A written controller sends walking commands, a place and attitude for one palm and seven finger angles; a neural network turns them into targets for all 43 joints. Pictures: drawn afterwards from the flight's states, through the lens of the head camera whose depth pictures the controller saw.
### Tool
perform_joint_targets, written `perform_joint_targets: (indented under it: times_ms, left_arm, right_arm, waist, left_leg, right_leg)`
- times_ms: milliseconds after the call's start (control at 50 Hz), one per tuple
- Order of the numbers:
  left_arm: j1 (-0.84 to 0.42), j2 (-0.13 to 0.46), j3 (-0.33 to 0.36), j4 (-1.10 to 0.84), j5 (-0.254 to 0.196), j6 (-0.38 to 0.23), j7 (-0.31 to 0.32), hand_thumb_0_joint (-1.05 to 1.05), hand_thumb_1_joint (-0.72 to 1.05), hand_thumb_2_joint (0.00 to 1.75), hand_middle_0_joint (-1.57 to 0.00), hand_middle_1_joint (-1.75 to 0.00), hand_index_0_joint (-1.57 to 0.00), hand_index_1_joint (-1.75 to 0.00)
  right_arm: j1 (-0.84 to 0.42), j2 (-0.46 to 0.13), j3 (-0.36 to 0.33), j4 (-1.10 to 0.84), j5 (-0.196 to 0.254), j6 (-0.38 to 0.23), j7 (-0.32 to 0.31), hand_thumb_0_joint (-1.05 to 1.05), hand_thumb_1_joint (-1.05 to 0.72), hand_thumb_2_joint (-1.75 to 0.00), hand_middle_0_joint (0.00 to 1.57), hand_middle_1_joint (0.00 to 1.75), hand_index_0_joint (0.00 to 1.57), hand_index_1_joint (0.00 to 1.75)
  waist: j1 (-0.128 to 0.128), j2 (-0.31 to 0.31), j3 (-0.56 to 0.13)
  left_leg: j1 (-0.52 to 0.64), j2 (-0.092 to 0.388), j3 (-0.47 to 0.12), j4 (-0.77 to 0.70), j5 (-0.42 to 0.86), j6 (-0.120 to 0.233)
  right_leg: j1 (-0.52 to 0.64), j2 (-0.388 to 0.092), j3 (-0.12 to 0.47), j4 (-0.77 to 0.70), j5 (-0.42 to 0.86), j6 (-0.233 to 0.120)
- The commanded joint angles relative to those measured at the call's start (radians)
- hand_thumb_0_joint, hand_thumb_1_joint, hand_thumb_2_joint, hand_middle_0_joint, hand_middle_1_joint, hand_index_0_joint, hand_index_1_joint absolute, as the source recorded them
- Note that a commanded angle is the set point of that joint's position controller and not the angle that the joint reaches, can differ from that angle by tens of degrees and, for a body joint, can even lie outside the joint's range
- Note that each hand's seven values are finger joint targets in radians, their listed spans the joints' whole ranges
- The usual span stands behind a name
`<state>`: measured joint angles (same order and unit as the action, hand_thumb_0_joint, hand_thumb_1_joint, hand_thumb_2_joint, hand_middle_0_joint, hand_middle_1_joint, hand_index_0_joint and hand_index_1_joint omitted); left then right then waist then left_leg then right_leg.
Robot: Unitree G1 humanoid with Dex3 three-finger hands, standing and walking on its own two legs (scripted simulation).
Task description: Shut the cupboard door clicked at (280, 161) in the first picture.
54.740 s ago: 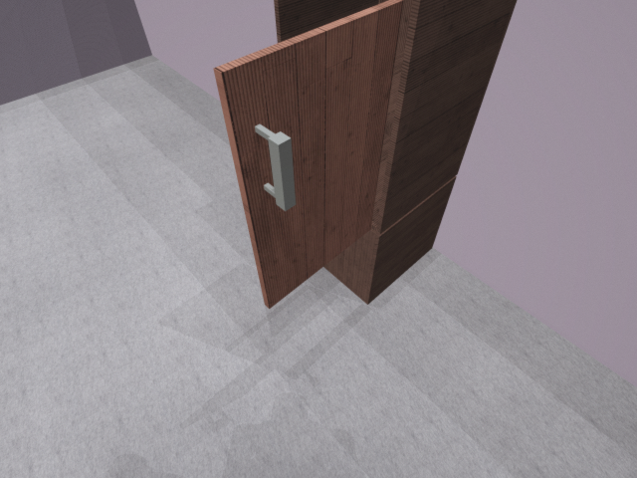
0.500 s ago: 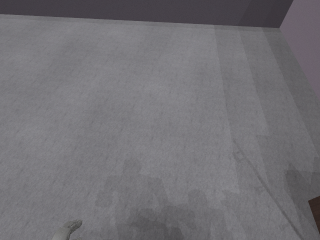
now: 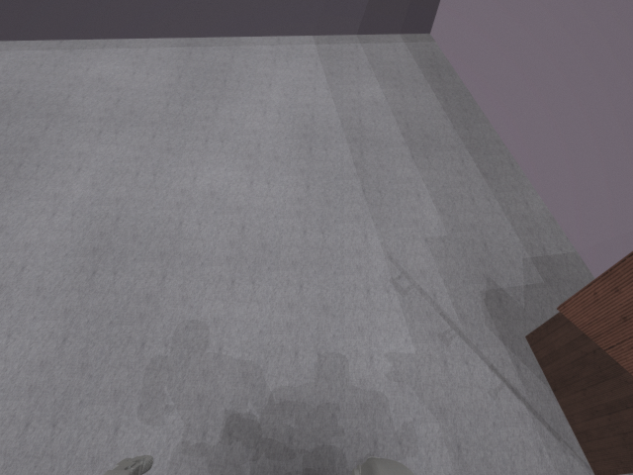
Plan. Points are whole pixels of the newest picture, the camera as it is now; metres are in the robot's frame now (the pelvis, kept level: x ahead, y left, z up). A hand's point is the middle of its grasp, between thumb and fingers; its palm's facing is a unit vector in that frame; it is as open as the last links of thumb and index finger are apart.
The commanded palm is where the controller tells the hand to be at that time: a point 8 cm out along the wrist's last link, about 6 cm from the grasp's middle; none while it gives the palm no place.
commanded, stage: turn to face it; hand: left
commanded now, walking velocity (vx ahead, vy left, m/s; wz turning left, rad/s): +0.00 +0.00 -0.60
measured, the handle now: out of the picture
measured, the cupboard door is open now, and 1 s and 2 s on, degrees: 27 27 27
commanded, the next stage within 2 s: take the last steps up to it in 1.36 s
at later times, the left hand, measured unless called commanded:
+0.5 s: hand (207, 445) +0.17 +0.16 -0.18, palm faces -0.25 -0.94 -0.21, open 7.4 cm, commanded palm none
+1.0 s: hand (286, 397) +0.24 +0.06 -0.15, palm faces -0.55 -0.79 -0.27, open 7.4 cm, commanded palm none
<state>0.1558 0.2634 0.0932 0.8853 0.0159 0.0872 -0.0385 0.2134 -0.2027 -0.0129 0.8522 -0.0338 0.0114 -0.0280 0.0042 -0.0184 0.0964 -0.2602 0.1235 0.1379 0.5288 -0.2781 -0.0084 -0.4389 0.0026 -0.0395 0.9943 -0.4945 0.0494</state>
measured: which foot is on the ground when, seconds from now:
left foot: down 0.00-0.14, up 0.16-0.44, down 0.46-0.80, up 0.82-1.00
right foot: up 0.00-0.14, down 0.16-0.46, up 0.48-0.78, down 0.80-1.00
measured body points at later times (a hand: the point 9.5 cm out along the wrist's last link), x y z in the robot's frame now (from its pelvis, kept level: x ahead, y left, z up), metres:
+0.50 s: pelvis +0.04 -0.01 -0.01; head +0.09 -0.01 +0.43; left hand +0.18 +0.21 -0.16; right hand +0.05 -0.29 -0.14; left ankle +0.08 +0.10 -0.74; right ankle -0.02 -0.13 -0.73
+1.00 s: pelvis +0.05 -0.06 +0.00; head +0.08 -0.11 +0.44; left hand +0.27 +0.10 -0.13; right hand -0.04 -0.32 -0.15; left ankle +0.11 +0.07 -0.67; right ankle -0.01 -0.13 -0.74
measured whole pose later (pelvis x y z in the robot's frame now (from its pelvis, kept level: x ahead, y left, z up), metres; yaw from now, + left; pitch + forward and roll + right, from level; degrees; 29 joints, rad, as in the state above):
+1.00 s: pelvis +0.05 -0.06 +0.00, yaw -35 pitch +2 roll +1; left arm 0.17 0.21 0.05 0.89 0.02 0.04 0.00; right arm 0.18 -0.27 -0.06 0.89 -0.02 0.05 -0.02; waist -0.02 0.03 0.09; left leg -0.49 0.08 0.04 1.04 -0.42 -0.09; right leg -0.26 0.03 0.02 0.50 -0.27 -0.05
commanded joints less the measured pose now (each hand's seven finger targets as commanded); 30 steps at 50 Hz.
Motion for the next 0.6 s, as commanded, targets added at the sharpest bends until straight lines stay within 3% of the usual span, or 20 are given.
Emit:
perform_joint_targets:
  times_ms: [0, 40, 80, 100, 120, 140, 160, 180, 200, 220, 260, 340, 360, 400, 420, 440, 460, 480, 540, 580]
  left_arm:
    - [-0.046, 0.033, -0.002, -0.109, 0.001, -0.033, -0.008, 0.00, 0.90, 0.90, -0.20, -0.30, -0.20, -0.30]
    - [-0.034, 0.040, -0.003, -0.109, 0.002, -0.039, -0.006, 0.00, 0.90, 0.90, -0.20, -0.30, -0.20, -0.30]
    - [0.037, 0.057, 0.003, -0.086, 0.004, -0.048, -0.003, 0.00, 0.90, 0.90, -0.20, -0.30, -0.20, -0.30]
    - [0.107, 0.114, 0.015, -0.064, 0.009, -0.058, 0.004, 0.00, 0.90, 0.90, -0.20, -0.30, -0.20, -0.30]
    - [0.146, 0.225, 0.035, -0.051, 0.017, -0.070, 0.019, 0.00, 0.90, 0.90, -0.20, -0.30, -0.20, -0.30]
    - [0.190, 0.261, 0.038, -0.041, 0.003, -0.066, 0.032, 0.00, 0.90, 0.90, -0.20, -0.30, -0.20, -0.30]
    - [0.149, 0.238, 0.043, -0.045, 0.007, -0.066, 0.044, 0.00, 0.90, 0.90, -0.20, -0.30, -0.20, -0.30]
    - [0.098, 0.210, 0.037, -0.053, 0.007, -0.068, 0.050, 0.00, 0.90, 0.90, -0.20, -0.30, -0.20, -0.30]
    - [0.052, 0.179, 0.027, -0.065, 0.006, -0.066, 0.052, 0.00, 0.90, 0.90, -0.20, -0.30, -0.20, -0.30]
    - [0.020, 0.165, 0.021, -0.076, 0.007, -0.067, 0.051, 0.00, 0.90, 0.90, -0.20, -0.30, -0.20, -0.30]
    - [-0.008, 0.172, 0.022, -0.087, 0.013, -0.067, 0.050, 0.00, 0.90, 0.90, -0.20, -0.30, -0.20, -0.30]
    - [0.011, 0.184, 0.028, -0.069, 0.013, -0.061, 0.043, 0.00, 0.90, 0.90, -0.20, -0.30, -0.20, -0.30]
    - [0.001, 0.184, 0.029, -0.072, 0.011, -0.060, 0.043, 0.00, 0.90, 0.90, -0.20, -0.30, -0.20, -0.30]
    - [-0.033, 0.166, 0.026, -0.078, 0.001, -0.053, 0.041, 0.00, 0.90, 0.90, -0.20, -0.30, -0.20, -0.30]
    - [-0.012, 0.113, 0.018, -0.090, -0.007, -0.048, 0.039, 0.00, 0.90, 0.90, -0.20, -0.30, -0.20, -0.30]
    - [0.025, 0.060, 0.003, -0.100, -0.012, -0.047, 0.028, 0.00, 0.90, 0.90, -0.20, -0.30, -0.20, -0.30]
    - [0.027, 0.079, 0.005, -0.112, -0.003, -0.050, 0.024, 0.00, 0.90, 0.90, -0.20, -0.30, -0.20, -0.30]
    - [-0.012, 0.088, 0.012, -0.101, 0.007, -0.046, 0.021, 0.00, 0.90, 0.90, -0.20, -0.30, -0.20, -0.30]
    - [-0.018, 0.067, 0.013, -0.086, 0.002, -0.039, 0.000, 0.00, 0.90, 0.90, -0.20, -0.30, -0.20, -0.30]
    - [-0.043, 0.049, 0.005, -0.091, -0.001, -0.033, -0.003, 0.00, 0.90, 0.90, -0.20, -0.30, -0.20, -0.30]
  right_arm:
    - [0.064, -0.236, -0.075, -0.038, 0.000, -0.009, -0.006, 0.00, -0.90, -0.90, 0.20, 0.30, 0.20, 0.30]
    - [0.054, -0.244, -0.081, -0.036, 0.002, -0.004, -0.001, 0.00, -0.90, -0.90, 0.20, 0.30, 0.20, 0.30]
    - [0.025, -0.247, -0.086, -0.038, 0.008, 0.000, 0.004, 0.00, -0.90, -0.90, 0.20, 0.30, 0.20, 0.30]
    - [0.017, -0.223, -0.087, -0.048, 0.017, 0.001, 0.010, 0.00, -0.90, -0.90, 0.20, 0.30, 0.20, 0.30]
    - [-0.014, -0.135, -0.066, -0.091, 0.023, 0.003, 0.014, 0.00, -0.90, -0.90, 0.20, 0.30, 0.20, 0.30]
    - [-0.061, -0.151, -0.059, -0.119, 0.019, 0.017, 0.009, 0.00, -0.90, -0.90, 0.20, 0.30, 0.20, 0.30]
    - [-0.081, -0.140, -0.060, -0.110, 0.022, 0.020, -0.001, 0.00, -0.90, -0.90, 0.20, 0.30, 0.20, 0.30]
    - [-0.077, -0.150, -0.059, -0.097, 0.021, 0.014, -0.004, 0.00, -0.90, -0.90, 0.20, 0.30, 0.20, 0.30]
    - [-0.074, -0.160, -0.061, -0.080, 0.020, 0.011, -0.001, 0.00, -0.90, -0.90, 0.20, 0.30, 0.20, 0.30]
    - [-0.051, -0.150, -0.060, -0.066, 0.019, 0.012, 0.004, 0.00, -0.90, -0.90, 0.20, 0.30, 0.20, 0.30]
    - [-0.010, -0.126, -0.052, -0.050, 0.021, 0.011, 0.010, 0.00, -0.90, -0.90, 0.20, 0.30, 0.20, 0.30]
    - [-0.016, -0.118, -0.053, -0.060, 0.026, 0.008, 0.009, 0.00, -0.90, -0.90, 0.20, 0.30, 0.20, 0.30]
    - [0.014, -0.119, -0.051, -0.053, 0.027, 0.004, 0.006, 0.00, -0.90, -0.90, 0.20, 0.30, 0.20, 0.30]
    - [0.090, -0.136, -0.053, -0.031, 0.026, -0.007, 0.001, 0.00, -0.90, -0.90, 0.20, 0.30, 0.20, 0.30]
    - [0.112, -0.196, -0.061, -0.028, 0.017, -0.019, -0.004, 0.00, -0.90, -0.90, 0.20, 0.30, 0.20, 0.30]
    - [0.124, -0.288, -0.079, -0.036, 0.007, -0.021, -0.004, 0.00, -0.90, -0.90, 0.20, 0.30, 0.20, 0.30]
    - [0.127, -0.297, -0.075, -0.055, 0.001, -0.017, -0.005, 0.00, -0.90, -0.90, 0.20, 0.30, 0.20, 0.30]
    - [0.097, -0.269, -0.070, -0.050, -0.003, -0.023, -0.010, 0.00, -0.90, -0.90, 0.20, 0.30, 0.20, 0.30]
    - [0.019, -0.218, -0.055, -0.067, -0.001, -0.021, -0.016, 0.00, -0.90, -0.90, 0.20, 0.30, 0.20, 0.30]
    - [0.068, -0.214, -0.060, -0.047, -0.002, -0.018, -0.015, 0.00, -0.90, -0.90, 0.20, 0.30, 0.20, 0.30]
  waist:
    - [-0.044, 0.245, -0.147]
    - [-0.036, 0.256, -0.134]
    - [0.008, 0.205, -0.158]
    - [0.042, 0.079, -0.185]
    - [0.065, -0.269, -0.166]
    - [0.098, -0.233, -0.149]
    - [0.068, -0.207, -0.135]
    - [0.050, -0.249, -0.126]
    - [0.028, -0.212, -0.114]
    - [0.004, -0.156, -0.136]
    - [-0.012, -0.120, -0.168]
    - [-0.001, -0.147, -0.147]
    - [-0.015, -0.137, -0.161]
    - [-0.054, -0.117, -0.174]
    - [-0.053, 0.035, -0.196]
    - [-0.047, 0.307, -0.211]
    - [-0.053, 0.275, -0.198]
    - [-0.047, 0.263, -0.162]
    - [-0.009, 0.213, -0.113]
    - [-0.031, 0.206, -0.135]
  left_leg:
    - [0.152, 0.228, -0.091, -0.122, 0.459, 0.130]
    - [0.127, 0.239, -0.074, -0.092, 0.421, 0.117]
    - [0.062, 0.206, -0.023, 0.022, 0.343, 0.057]
    - [-0.039, 0.154, 0.015, 0.162, 0.212, 0.003]
    - [-0.311, -0.004, 0.077, 0.374, -0.276, -0.062]
    - [-0.344, -0.030, -0.052, 0.546, -0.375, -0.065]
    - [-0.396, -0.022, -0.122, 0.623, -0.327, -0.062]
    - [-0.421, -0.010, -0.144, 0.645, -0.287, -0.066]
    - [-0.388, 0.001, -0.153, 0.630, -0.230, -0.070]
    - [-0.334, -0.008, -0.139, 0.594, -0.191, -0.077]
    - [-0.240, -0.032, -0.106, 0.447, -0.169, -0.080]
    - [-0.150, -0.081, -0.086, 0.244, -0.132, -0.071]
    - [-0.115, -0.088, -0.087, 0.163, -0.101, -0.070]
    - [0.051, -0.087, -0.085, -0.057, 0.068, -0.063]
    - [0.166, 0.041, -0.218, -0.185, 0.114, -0.022]
    - [0.239, 0.273, -0.444, -0.216, 0.261, 0.085]
    - [0.165, 0.378, -0.488, -0.235, 0.229, 0.176]
    - [0.126, 0.340, -0.460, -0.238, 0.273, 0.176]
    - [0.138, 0.236, -0.210, -0.173, 0.484, 0.137]
    - [0.192, 0.219, -0.138, -0.139, 0.585, 0.132]
  right_leg:
    - [0.028, -0.010, -0.045, -0.157, 0.029, -0.010]
    - [0.086, -0.002, -0.063, -0.260, 0.062, -0.020]
    - [0.243, 0.011, -0.078, -0.481, 0.254, -0.038]
    - [0.385, -0.062, 0.023, -0.595, 0.372, -0.069]
    - [0.509, -0.320, 0.379, -0.674, 0.621, -0.175]
    - [0.412, -0.421, 0.464, -0.667, 0.742, -0.272]
    - [0.403, -0.371, 0.457, -0.661, 0.708, -0.296]
    - [0.398, -0.342, 0.449, -0.650, 0.683, -0.297]
    - [0.363, -0.303, 0.371, -0.631, 0.690, -0.278]
    - [0.336, -0.267, 0.310, -0.615, 0.699, -0.258]
    - [0.305, -0.234, 0.268, -0.597, 0.689, -0.241]
    - [0.252, -0.212, 0.335, -0.593, 0.624, -0.231]
    - [0.255, -0.200, 0.346, -0.566, 0.639, -0.219]
    - [0.170, -0.149, 0.327, -0.498, 0.558, -0.152]
    - [0.058, -0.055, 0.266, -0.390, 0.403, -0.098]
    - [-0.081, 0.060, 0.121, -0.174, 0.019, -0.042]
    - [-0.088, 0.034, 0.082, 0.021, -0.151, -0.035]
    - [-0.115, 0.012, 0.096, 0.135, -0.112, -0.024]
    - [-0.125, -0.033, 0.045, 0.143, -0.009, -0.001]
    - [-0.093, -0.031, 0.013, 0.049, 0.000, 0.003]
